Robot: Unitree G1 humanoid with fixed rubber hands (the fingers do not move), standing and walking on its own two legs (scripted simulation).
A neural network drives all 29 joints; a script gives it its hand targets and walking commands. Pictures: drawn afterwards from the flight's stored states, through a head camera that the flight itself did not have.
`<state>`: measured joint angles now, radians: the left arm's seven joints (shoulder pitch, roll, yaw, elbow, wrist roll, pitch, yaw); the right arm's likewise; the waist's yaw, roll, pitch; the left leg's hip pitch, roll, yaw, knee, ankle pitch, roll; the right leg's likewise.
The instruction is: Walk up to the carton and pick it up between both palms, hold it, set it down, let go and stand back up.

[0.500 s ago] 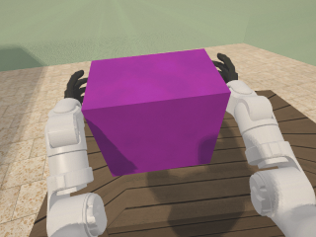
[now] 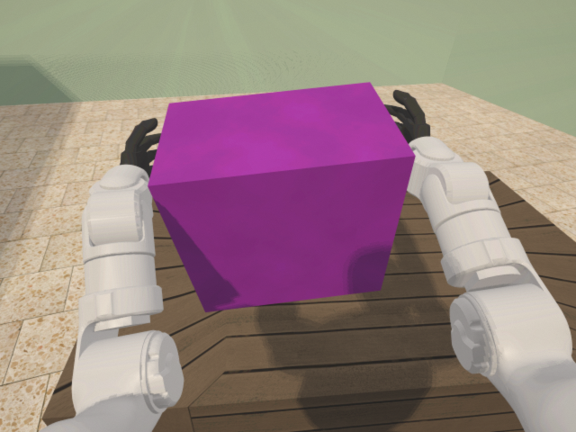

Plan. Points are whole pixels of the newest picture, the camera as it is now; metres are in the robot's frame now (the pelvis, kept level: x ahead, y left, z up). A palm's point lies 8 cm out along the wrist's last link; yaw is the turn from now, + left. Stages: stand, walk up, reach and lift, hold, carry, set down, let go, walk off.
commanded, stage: hold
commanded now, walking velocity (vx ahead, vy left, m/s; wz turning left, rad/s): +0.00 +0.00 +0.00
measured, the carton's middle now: (282, 203) +0.37 +0.00 +0.21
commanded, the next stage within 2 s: set down in 0.96 s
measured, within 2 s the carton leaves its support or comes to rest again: neither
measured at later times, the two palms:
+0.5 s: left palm (142, 180) +0.36 +0.18 +0.25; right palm (417, 158) +0.37 -0.18 +0.28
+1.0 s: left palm (132, 160) +0.37 +0.19 +0.28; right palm (416, 151) +0.37 -0.17 +0.29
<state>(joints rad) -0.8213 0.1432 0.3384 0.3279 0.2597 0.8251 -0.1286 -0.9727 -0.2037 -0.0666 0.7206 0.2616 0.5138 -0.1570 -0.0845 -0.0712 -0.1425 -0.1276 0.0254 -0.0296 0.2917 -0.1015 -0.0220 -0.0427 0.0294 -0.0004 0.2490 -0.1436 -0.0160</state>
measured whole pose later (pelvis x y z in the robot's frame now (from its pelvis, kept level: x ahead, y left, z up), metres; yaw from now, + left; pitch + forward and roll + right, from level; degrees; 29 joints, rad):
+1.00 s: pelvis -0.01 +0.00 +0.00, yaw -1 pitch -4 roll -1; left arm -0.91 0.15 0.40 0.44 0.29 0.82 -0.15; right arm -1.00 -0.19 -0.10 0.75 0.21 0.53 -0.14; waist -0.06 -0.02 -0.15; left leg -0.12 0.02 -0.01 0.28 -0.09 -0.01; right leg -0.05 0.02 0.02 0.26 -0.14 -0.01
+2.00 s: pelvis +0.00 -0.01 +0.00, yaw +2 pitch -7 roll +0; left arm -0.62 0.03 0.35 0.14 0.28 0.63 -0.11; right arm -0.70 -0.13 -0.11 0.56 0.14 0.17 -0.08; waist -0.03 -0.04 0.00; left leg -0.04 0.02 -0.03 0.26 -0.10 -0.03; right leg 0.03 0.02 -0.04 0.28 -0.18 -0.03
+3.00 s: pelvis +0.00 -0.03 +0.00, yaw +1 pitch -3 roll +0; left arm -0.51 -0.04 0.40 0.17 0.29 0.52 -0.06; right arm -0.77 -0.14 -0.11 0.75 0.09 0.08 0.02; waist 0.08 -0.06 0.01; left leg -0.11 0.05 -0.01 0.23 -0.07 -0.06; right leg -0.07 0.04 -0.04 0.27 -0.16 -0.05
